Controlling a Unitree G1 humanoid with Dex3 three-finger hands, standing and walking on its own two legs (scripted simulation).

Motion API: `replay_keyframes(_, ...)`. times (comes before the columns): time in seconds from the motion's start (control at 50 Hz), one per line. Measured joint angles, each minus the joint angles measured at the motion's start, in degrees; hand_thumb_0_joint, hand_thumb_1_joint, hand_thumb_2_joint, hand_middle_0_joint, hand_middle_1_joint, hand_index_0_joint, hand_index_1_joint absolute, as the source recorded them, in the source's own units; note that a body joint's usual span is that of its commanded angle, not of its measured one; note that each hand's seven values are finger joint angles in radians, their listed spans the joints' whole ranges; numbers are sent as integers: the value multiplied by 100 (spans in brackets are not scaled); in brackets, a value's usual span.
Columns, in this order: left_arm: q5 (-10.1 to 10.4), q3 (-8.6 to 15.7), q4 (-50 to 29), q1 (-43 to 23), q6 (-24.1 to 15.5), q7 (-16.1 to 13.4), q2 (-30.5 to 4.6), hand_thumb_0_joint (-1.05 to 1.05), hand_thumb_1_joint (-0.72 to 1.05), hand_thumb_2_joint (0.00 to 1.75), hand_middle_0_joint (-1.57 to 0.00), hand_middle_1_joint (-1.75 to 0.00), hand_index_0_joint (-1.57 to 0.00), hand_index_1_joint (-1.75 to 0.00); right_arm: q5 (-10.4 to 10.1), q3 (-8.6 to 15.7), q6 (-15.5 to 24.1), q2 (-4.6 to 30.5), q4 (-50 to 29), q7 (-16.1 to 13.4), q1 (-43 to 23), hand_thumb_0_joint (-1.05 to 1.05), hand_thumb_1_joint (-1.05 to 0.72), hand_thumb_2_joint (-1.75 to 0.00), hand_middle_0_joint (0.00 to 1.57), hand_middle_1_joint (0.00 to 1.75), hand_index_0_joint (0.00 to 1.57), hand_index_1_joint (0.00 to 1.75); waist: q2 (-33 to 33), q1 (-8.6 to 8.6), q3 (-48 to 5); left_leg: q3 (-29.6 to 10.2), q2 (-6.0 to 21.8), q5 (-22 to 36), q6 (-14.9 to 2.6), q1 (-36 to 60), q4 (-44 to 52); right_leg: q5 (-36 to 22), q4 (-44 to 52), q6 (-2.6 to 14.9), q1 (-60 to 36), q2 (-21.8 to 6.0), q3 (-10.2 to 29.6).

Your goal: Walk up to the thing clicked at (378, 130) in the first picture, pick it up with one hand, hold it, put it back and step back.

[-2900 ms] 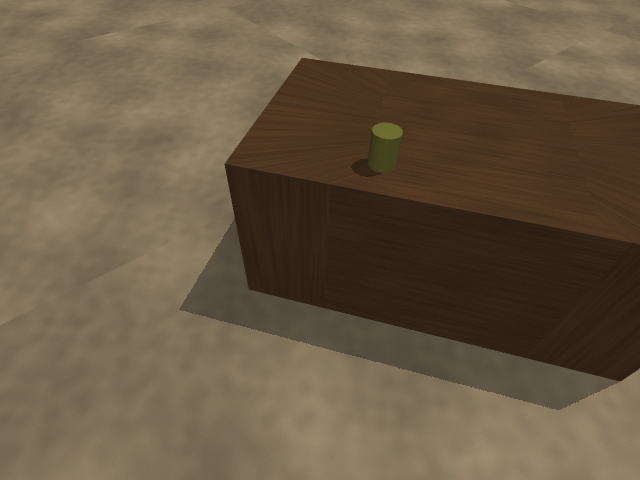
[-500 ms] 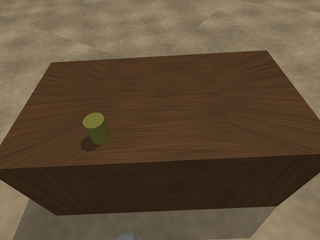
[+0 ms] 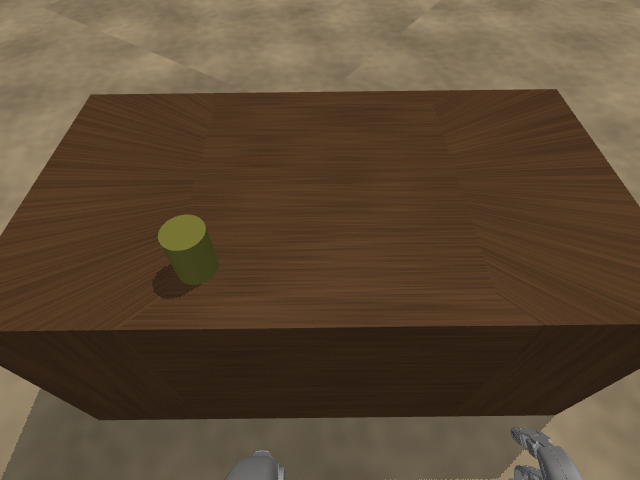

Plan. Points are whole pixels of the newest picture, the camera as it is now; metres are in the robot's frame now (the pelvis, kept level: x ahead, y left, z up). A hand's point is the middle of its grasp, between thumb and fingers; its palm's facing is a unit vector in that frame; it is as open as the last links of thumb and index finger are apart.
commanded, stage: walk up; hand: left
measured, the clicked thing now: (190, 250) +0.50 +0.24 -0.09
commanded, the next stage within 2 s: stand in 1.46 s
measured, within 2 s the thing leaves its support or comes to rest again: neither
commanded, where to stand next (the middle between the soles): +0.07 +0.02 m, yaw +1 degrees
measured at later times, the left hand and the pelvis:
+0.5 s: hand out of the picture +0.05 +0.29 -0.13, palm faces +0.02 -0.92 -0.38, open 7.4 cm; pelvis -0.02 +0.02 +0.02, yaw +2 degrees
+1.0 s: hand out of the picture +0.07 +0.28 -0.12, palm faces +0.05 -0.93 -0.35, open 7.4 cm; pelvis +0.00 +0.02 +0.04, yaw +3 degrees
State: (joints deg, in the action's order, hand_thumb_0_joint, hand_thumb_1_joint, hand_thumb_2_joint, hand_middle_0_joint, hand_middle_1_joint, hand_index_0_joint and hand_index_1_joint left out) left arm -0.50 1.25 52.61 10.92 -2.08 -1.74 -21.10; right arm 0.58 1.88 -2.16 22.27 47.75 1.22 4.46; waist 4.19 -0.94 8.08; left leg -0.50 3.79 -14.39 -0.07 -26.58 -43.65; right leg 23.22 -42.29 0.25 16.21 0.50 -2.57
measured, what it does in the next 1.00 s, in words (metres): steps on the spot: left foot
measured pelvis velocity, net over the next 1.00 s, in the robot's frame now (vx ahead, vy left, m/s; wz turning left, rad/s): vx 0.00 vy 0.02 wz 0.05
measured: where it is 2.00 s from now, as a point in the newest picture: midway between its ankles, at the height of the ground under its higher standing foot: outside the picture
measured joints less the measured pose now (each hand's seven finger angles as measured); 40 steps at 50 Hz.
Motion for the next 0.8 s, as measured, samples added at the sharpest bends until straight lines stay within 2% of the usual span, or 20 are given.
replay_keyframes(0.02,-55,-6,13,58,-18,4,16,0,91,89,-21,-30,-20,-29,-12,25,-47,0,47,-12,16,1,-90,-90,21,30,21,30,37,-7,-76,-91,-72,-294,-28,-40,-112,12,-3,-6,3,-10,-21)
replay_keyframes(0.06,-131,-4,39,184,-29,10,-32,0,91,89,-21,-30,-20,-30,5,47,-128,-37,146,-33,51,1,-90,-90,21,30,21,30,-124,-127,-210,-186,-363,-1012,-45,-110,-659,34,-49,20,73,-164,139)
replay_keyframes(0.1,-137,28,84,256,-31,-8,-45,0,91,89,-21,-30,-20,-30,-21,72,-125,6,203,-19,78,1,-90,-90,21,30,20,30,-189,-157,-229,-274,-496,-1245,-64,-82,-1052,-47,73,7,49,-282,230)
replay_keyframes(0.14,-152,43,112,265,-47,-19,-54,0,91,89,-21,-30,-20,-30,-58,117,-77,85,243,-20,121,1,-90,-90,21,30,20,30,-169,-117,-206,-365,-515,-1223,-74,3,-1116,-144,207,-56,42,-365,216)
replay_keyframes(0.2,-179,65,57,234,-64,0,-116,0,90,89,-21,-30,-20,-30,-68,146,-16,179,346,-29,189,1,-90,-90,21,30,20,30,-155,-98,-137,-258,-373,-1150,-59,365,-464,-212,259,-143,104,-443,185)
replay_keyframes(0.24,-151,78,8,175,-25,30,-193,0,90,89,-21,-30,-20,-30,-49,153,64,196,450,-38,261,1,-90,-90,20,30,20,30,-199,-65,-105,-112,-326,-676,-28,757,442,-139,93,-206,202,-527,136)
replay_keyframes(0.26,-124,96,9,97,15,37,-265,0,90,89,-21,-30,-20,-30,-24,167,114,130,537,-58,265,1,-90,-90,20,30,20,30,-365,-71,-21,-43,-437,-353,50,858,640,-66,-78,-214,253,-657,190)
replay_keyframes(0.28,-89,117,23,24,68,31,-316,0,90,89,-21,-30,-20,-30,15,158,151,50,609,-70,274,1,-90,-90,20,30,20,30,-534,-107,56,39,-540,-280,82,920,685,-60,-266,-145,321,-748,312)
replay_keyframes(0.3,-52,124,43,-24,121,18,-322,0,91,89,-21,-30,-20,-30,43,127,180,-6,655,-72,314,1,-90,-90,20,30,20,30,-590,-124,71,59,-553,-283,89,935,673,121,-390,-84,377,-702,410)
replay_keyframes(0.34,-17,81,130,-72,179,18,-285,0,91,89,-21,-30,-20,-29,43,59,201,-70,737,-42,413,1,-90,-90,20,30,20,30,-515,-58,-17,-46,-454,-318,51,904,616,616,-474,-15,401,-488,386)
replay_keyframes(0.36,-7,64,177,-81,183,41,-277,0,91,89,-21,-30,-20,-29,40,28,191,-105,779,-36,448,1,-90,-90,21,30,20,30,-497,-29,-69,-86,-412,-315,48,910,625,674,-380,17,357,-418,354)
replay_keyframes(0.38,2,58,217,-77,171,66,-274,0,91,89,-21,-30,-20,-29,38,-9,177,-141,818,-36,470,1,-90,-90,21,30,20,30,-511,-18,-125,-93,-386,-307,67,922,642,542,-143,46,273,-381,332)
replay_keyframes(0.4,8,56,256,-67,144,84,-266,0,91,89,-21,-30,-20,-29,25,-44,165,-165,850,-34,477,1,-90,-90,21,30,20,30,-528,-16,-178,-86,-366,-313,101,918,626,126,153,39,179,-356,320)
replay_keyframes(0.42,6,55,303,-73,117,95,-232,0,91,89,-21,-30,-20,-29,4,-66,156,-168,883,-34,464,1,-90,-90,21,30,21,30,-496,-1,-195,-110,-329,-337,131,915,570,-417,347,-23,101,-320,298)
replay_keyframes(0.44,-9,52,361,-95,102,98,-171,0,91,89,-21,-30,-20,-29,-23,-79,147,-160,923,-38,446,1,-90,-90,21,30,21,30,-415,22,-196,-169,-273,-363,154,922,511,-578,443,-90,18,-266,240)
replay_keyframes(0.48,-44,8,462,-94,93,110,-68,0,91,89,-21,-30,-20,-29,-59,-97,117,-174,1011,-41,422,1,-90,-90,21,30,21,30,-342,44,-292,-227,-238,-350,149,958,547,-584,569,-153,-79,-231,182)
replay_keyframes(0.6,-38,-88,745,-161,181,224,110,1,91,89,-21,-30,-20,-30,-9,-133,190,-204,1260,1,404,1,-90,-90,21,30,20,30,-369,46,-579,-190,-304,-101,119,1185,1078,-699,963,-122,-243,-285,226)
replay_keyframes(0.8,5,-62,1091,-451,89,225,85,0,91,89,-21,-30,-20,-30,-37,-201,279,-197,1542,-35,183,1,-90,-90,21,30,21,30,-368,19,-529,-263,-233,202,204,1464,1706,-1032,1644,-155,-566,-225,137)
